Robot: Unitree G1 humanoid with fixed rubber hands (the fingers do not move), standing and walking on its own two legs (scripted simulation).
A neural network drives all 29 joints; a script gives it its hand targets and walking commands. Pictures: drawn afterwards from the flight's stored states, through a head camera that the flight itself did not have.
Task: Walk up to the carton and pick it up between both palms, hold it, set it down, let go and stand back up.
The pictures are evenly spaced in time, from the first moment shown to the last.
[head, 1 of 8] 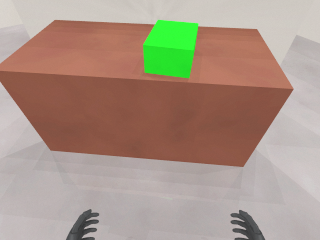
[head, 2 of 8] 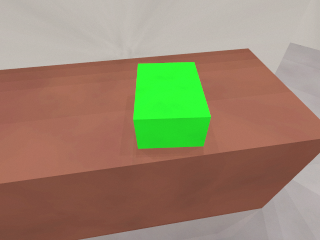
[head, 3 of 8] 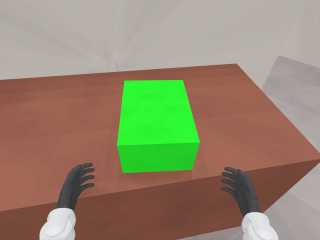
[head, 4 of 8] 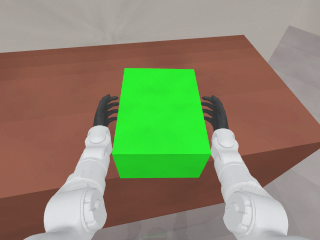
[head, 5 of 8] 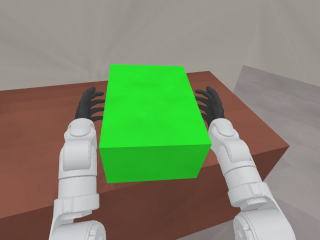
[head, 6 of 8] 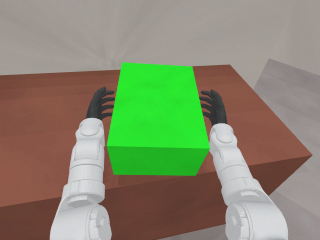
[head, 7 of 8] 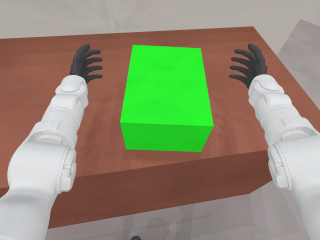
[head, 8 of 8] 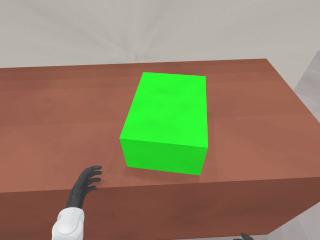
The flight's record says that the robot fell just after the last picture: no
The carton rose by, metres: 0.15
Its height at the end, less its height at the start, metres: +0.00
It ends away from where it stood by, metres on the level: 0.01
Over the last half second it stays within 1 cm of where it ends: yes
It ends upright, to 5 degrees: yes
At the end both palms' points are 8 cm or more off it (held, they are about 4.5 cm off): yes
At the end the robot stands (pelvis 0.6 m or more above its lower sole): yes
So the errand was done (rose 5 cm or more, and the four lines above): yes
